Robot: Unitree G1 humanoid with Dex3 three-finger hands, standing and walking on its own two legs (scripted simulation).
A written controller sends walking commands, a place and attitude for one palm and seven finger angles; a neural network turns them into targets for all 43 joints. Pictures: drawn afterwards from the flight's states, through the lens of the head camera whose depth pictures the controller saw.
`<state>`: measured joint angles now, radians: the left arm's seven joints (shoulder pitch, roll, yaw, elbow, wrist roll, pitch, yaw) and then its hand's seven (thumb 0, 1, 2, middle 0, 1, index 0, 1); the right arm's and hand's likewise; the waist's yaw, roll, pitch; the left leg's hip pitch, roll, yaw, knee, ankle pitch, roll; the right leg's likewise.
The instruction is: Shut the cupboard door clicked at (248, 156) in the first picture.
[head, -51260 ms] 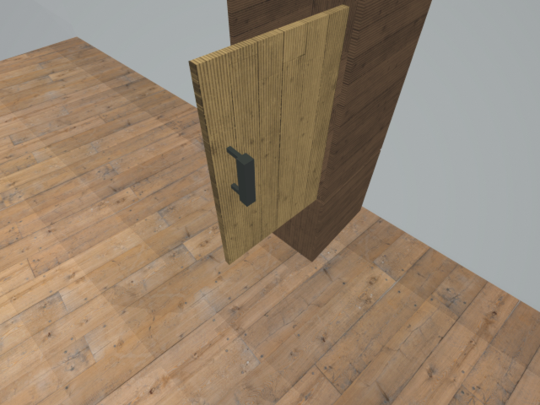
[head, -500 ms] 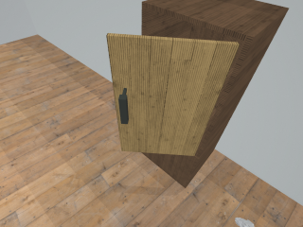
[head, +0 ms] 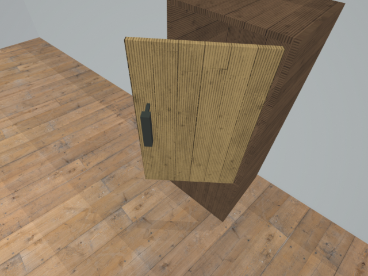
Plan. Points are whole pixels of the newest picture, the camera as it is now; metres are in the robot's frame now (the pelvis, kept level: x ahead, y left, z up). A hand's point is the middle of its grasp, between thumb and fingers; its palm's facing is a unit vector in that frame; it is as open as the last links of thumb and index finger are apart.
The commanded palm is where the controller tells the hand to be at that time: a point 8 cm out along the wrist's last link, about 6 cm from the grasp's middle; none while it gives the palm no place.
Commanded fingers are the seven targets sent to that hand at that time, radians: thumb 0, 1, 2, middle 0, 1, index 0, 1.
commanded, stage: shuffle to correct the standing spot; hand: left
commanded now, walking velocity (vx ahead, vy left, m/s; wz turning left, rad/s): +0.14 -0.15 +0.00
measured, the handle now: (148, 124) +0.52 +0.14 +0.01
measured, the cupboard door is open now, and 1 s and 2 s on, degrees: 38 38 38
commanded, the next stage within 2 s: come to a stop and stand still in 0.38 s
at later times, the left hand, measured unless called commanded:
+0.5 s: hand out of the picture -0.01 +0.12 -0.18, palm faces +0.08 -0.99 -0.12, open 7.4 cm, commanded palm none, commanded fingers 0.00 0.90 0.90 -0.20 -0.30 -0.20 -0.30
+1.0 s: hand out of the picture +0.11 +0.13 -0.17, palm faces -0.02 -0.98 -0.21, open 7.3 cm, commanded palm none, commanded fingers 0.00 0.90 0.90 -0.20 -0.30 -0.20 -0.30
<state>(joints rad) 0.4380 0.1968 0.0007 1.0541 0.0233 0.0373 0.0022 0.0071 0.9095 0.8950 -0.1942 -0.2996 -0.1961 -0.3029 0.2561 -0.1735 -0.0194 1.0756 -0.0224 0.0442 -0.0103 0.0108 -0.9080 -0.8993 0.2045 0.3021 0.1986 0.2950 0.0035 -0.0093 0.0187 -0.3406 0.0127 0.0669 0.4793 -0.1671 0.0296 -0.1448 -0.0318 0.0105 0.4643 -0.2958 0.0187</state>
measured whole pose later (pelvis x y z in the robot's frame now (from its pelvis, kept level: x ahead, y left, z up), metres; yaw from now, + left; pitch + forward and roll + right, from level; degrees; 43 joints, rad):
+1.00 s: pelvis +0.06 -0.05 +0.00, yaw -2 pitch -2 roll +0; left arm 0.24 0.17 0.02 1.03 0.02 0.01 0.03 0.01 0.92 0.90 -0.19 -0.30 -0.19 -0.30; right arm 0.25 -0.14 -0.04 1.09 -0.02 0.03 -0.02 0.01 -0.92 -0.90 0.20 0.30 0.20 0.29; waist -0.03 0.00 0.04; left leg -0.25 0.06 0.15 0.52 -0.23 0.01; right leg -0.23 -0.05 -0.07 0.52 -0.26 0.01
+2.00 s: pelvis +0.05 -0.03 +0.00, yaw +0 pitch -2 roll +0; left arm 0.34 0.15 -0.02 1.07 0.01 -0.01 0.03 0.01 0.91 0.89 -0.19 -0.30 -0.20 -0.30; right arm 0.29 -0.14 0.00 1.10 -0.01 -0.01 -0.01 0.01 -0.92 -0.90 0.20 0.30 0.20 0.29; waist 0.00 -0.03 0.02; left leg -0.23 0.02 0.14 0.45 -0.18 0.04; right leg -0.20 -0.08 -0.09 0.45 -0.21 0.03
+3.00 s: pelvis +0.06 -0.07 -0.11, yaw +5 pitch +15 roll -3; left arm 0.46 0.23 0.11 -0.14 -0.29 -0.33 -0.34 0.02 0.90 0.90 -0.68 -0.83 -0.68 -0.83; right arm 0.17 -0.17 0.03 0.52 0.03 -0.19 -0.05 0.02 -0.90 -0.90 0.21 0.30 0.20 0.30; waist 0.05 0.05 -0.14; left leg -1.00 0.06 -0.03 1.26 -0.52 -0.01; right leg -0.90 -0.01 -0.13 1.22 -0.59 -0.03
